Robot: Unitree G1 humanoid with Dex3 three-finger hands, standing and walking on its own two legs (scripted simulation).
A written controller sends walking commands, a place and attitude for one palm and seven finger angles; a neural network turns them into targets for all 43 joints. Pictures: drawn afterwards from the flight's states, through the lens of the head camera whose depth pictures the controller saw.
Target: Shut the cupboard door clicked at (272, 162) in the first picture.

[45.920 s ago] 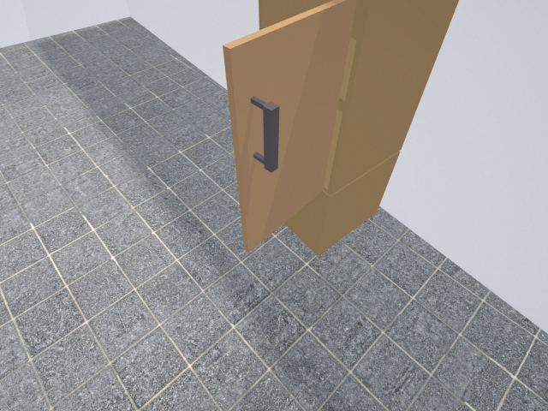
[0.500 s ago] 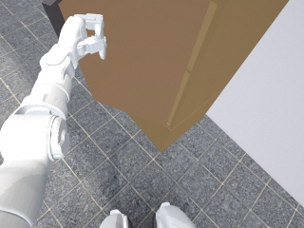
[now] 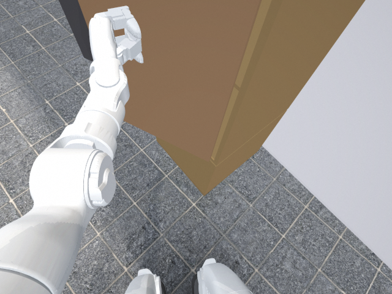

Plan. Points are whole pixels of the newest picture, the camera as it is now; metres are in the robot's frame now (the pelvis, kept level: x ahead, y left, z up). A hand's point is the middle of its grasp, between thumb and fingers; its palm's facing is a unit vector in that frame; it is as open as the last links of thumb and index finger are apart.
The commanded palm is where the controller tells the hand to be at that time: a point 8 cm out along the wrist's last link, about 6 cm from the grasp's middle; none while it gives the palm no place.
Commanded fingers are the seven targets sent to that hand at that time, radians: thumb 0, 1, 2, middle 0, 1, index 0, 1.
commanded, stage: pull the fist back off the door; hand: left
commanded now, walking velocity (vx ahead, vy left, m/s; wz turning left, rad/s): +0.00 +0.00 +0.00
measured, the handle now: (85, 19) +0.64 +0.12 +0.13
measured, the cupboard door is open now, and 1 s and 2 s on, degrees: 23 23 23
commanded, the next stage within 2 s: draw the hand back to the body in 0.60 s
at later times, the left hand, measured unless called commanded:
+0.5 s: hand (142, 78) +0.48 +0.02 +0.13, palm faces +0.00 -1.00 -0.02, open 3.1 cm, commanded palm +0.45 +0.07 +0.14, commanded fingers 0.00 0.90 0.90 -1.30 -1.50 -1.30 -1.50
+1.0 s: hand (106, 98) +0.43 +0.08 +0.15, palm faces +0.02 -1.00 -0.01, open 3.1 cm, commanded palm +0.38 +0.13 +0.16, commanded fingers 0.00 0.90 0.90 -1.30 -1.50 -1.30 -1.50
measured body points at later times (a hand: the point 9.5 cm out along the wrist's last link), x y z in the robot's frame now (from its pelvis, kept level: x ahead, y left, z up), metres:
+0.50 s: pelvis +0.01 -0.01 +0.03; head +0.08 -0.02 +0.47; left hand +0.47 +0.08 +0.13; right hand +0.03 -0.27 -0.10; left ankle +0.01 +0.10 -0.67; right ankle +0.00 -0.08 -0.67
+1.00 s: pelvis +0.01 +0.00 +0.04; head +0.04 -0.03 +0.49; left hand +0.42 +0.13 +0.15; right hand +0.05 -0.25 -0.09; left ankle +0.01 +0.10 -0.67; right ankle +0.00 -0.08 -0.67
